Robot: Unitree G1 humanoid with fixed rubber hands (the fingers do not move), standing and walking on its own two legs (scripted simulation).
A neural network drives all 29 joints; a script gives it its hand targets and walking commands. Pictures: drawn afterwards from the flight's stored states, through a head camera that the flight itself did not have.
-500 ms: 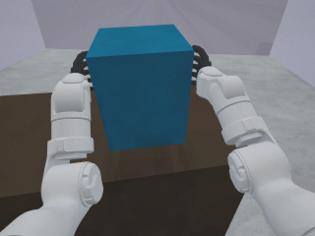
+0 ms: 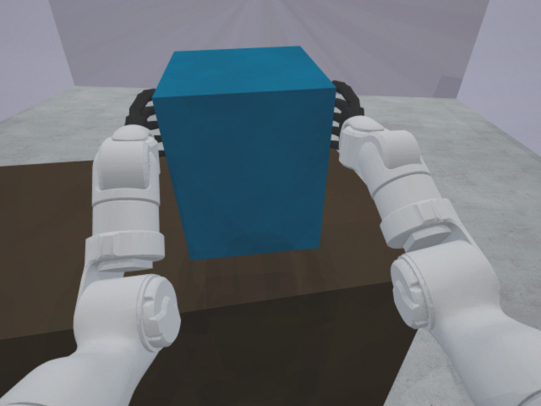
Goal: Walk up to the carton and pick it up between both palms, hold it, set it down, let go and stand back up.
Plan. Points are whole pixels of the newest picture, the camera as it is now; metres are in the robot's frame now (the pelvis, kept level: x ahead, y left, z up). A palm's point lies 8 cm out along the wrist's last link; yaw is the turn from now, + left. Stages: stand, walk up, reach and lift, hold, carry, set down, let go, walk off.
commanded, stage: hold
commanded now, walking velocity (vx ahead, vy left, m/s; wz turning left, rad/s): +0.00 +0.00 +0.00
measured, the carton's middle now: (246, 150) +0.41 +0.01 +0.26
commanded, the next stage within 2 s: set down in 0.16 s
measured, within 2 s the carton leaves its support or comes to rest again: neither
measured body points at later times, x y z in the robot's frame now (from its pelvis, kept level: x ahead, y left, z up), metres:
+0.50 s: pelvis +0.01 +0.00 +0.00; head -0.09 +0.02 +0.44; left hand +0.40 +0.18 +0.32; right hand +0.39 -0.11 +0.32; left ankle +0.05 +0.12 -0.75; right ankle +0.00 -0.08 -0.75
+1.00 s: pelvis +0.00 +0.01 +0.00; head -0.06 +0.03 +0.44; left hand +0.40 +0.17 +0.25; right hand +0.40 -0.12 +0.24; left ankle +0.05 +0.12 -0.75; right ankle +0.00 -0.08 -0.75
